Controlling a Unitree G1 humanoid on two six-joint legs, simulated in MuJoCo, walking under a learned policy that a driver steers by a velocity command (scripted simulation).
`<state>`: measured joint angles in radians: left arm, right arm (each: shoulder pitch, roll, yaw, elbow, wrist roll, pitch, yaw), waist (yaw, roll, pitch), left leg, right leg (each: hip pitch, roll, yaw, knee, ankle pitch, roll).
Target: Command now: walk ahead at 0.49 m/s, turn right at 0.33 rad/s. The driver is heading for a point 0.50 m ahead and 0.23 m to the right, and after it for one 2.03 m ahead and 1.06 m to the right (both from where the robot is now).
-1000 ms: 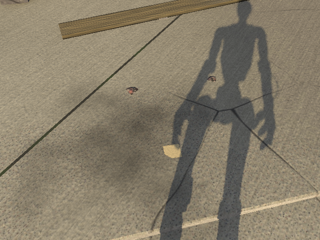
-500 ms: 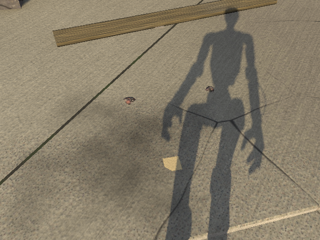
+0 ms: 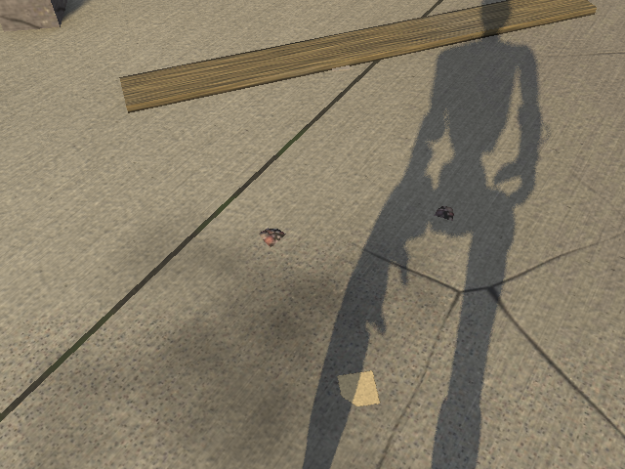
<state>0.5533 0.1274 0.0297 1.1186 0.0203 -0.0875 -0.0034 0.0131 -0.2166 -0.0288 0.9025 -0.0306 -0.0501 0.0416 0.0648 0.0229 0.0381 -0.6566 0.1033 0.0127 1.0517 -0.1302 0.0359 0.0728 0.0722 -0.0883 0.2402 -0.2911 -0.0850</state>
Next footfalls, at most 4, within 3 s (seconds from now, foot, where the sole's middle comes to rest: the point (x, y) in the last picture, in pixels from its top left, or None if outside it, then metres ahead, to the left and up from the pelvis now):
0.16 left None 0.35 0.12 -0.74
0.70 right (437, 458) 0.54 -0.17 -0.74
1.22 left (437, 310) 0.90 -0.20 -0.74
1.70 right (569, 318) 0.90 -0.52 -0.74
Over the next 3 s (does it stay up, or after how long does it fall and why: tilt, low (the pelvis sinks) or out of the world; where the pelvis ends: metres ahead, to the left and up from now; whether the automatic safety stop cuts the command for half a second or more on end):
stays up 1.31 -0.87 0.04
